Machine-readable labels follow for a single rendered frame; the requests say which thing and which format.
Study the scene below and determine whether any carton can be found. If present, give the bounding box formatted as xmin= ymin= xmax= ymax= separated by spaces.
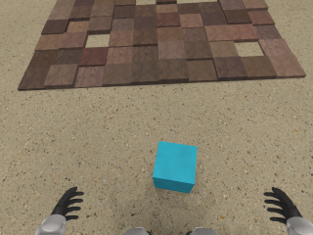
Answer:
xmin=153 ymin=141 xmax=198 ymax=194

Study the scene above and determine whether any right robot forearm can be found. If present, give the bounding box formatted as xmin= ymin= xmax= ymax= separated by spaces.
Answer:
xmin=286 ymin=216 xmax=313 ymax=235

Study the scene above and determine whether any left robot forearm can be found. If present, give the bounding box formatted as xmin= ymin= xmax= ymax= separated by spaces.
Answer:
xmin=35 ymin=214 xmax=67 ymax=235

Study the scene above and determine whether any robot left hand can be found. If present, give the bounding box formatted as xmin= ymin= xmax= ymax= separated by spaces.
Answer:
xmin=51 ymin=186 xmax=84 ymax=221

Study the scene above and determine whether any robot right hand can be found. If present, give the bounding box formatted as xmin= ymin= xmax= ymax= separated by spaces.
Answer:
xmin=263 ymin=187 xmax=302 ymax=225

